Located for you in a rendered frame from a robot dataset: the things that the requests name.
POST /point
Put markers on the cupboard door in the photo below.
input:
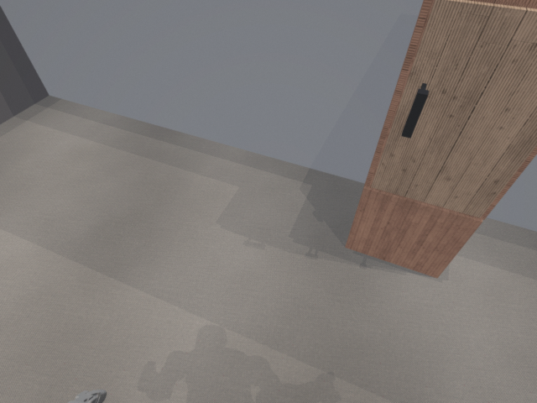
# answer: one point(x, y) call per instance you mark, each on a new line
point(479, 122)

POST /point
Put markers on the handle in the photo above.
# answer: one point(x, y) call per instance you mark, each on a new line
point(415, 111)

